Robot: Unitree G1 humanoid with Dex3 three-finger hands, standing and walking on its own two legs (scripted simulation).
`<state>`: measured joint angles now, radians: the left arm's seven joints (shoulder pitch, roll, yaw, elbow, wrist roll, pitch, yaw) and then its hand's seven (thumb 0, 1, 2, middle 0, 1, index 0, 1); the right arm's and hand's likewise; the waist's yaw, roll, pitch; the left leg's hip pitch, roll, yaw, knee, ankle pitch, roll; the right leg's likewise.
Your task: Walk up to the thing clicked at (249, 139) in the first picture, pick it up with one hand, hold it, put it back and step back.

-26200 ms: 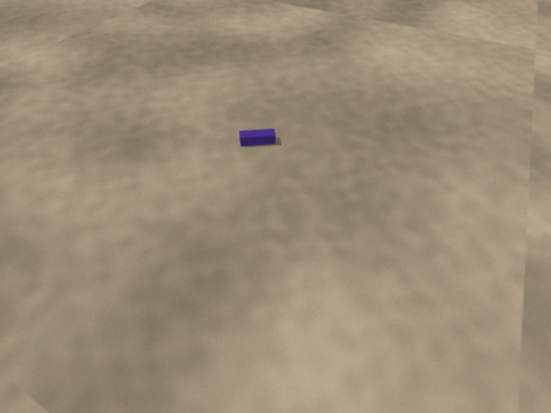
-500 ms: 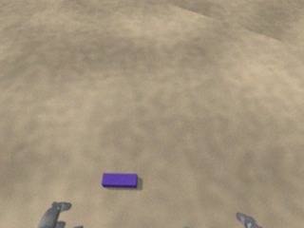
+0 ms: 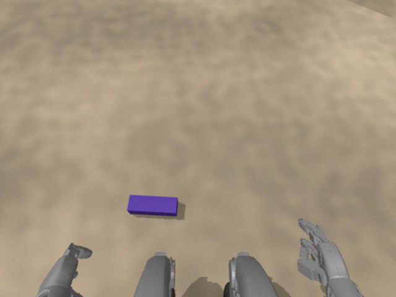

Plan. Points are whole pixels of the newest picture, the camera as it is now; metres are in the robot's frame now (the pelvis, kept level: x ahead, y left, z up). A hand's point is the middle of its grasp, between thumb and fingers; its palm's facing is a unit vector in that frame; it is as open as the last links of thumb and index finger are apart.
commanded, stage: rise first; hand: left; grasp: from above
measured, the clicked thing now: (153, 205) +0.46 +0.19 -0.62
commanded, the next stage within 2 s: none
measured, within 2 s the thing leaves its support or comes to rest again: neither
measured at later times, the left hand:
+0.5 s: hand (117, 235) +0.29 +0.26 -0.35, palm faces -0.50 -0.27 -0.82, open 14.0 cm
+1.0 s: hand (128, 217) +0.37 +0.25 -0.44, palm faces -0.49 -0.01 -0.87, open 14.1 cm
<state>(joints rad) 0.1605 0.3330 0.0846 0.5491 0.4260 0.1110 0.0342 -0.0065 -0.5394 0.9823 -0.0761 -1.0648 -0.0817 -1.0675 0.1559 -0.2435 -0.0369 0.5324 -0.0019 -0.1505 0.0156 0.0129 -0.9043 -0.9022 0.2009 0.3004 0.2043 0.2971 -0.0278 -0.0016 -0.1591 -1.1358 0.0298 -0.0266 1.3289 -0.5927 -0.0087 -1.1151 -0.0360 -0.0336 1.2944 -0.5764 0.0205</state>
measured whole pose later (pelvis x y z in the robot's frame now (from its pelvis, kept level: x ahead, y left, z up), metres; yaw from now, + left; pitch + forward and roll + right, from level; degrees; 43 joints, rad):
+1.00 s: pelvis -0.08 +0.00 -0.28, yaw -4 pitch +34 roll -6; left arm -0.81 0.64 0.05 1.30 1.25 -0.26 0.33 0.00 -0.53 1.05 -0.07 -1.00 -0.07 -1.00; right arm 0.16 -0.26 -0.03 0.76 -0.11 -0.03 0.11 0.01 -0.90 -0.90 0.20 0.30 0.20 0.30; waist -0.18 0.00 -0.11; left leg -2.21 0.01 -0.10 2.29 -0.68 0.00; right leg -2.15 -0.03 -0.04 2.22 -0.66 0.03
